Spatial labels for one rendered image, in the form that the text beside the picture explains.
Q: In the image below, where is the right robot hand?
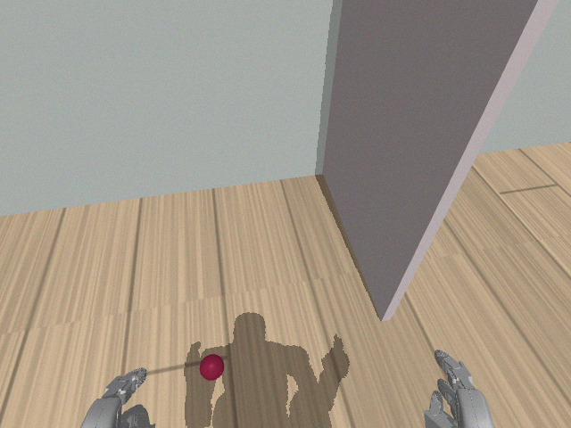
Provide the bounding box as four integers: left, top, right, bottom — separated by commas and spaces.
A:
424, 350, 495, 428

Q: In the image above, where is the left robot hand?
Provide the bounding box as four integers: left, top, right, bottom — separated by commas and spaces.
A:
80, 368, 155, 428

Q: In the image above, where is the ball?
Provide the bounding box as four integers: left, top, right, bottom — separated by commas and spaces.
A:
200, 354, 224, 381

